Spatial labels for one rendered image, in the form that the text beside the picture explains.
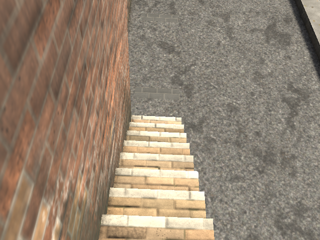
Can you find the stairs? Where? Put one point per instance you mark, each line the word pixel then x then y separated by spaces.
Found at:
pixel 156 190

